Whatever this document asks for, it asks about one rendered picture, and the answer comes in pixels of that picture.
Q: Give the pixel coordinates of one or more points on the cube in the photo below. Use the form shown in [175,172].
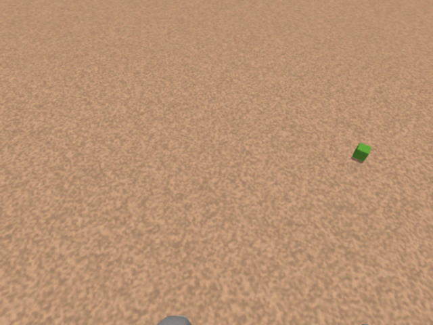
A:
[361,152]

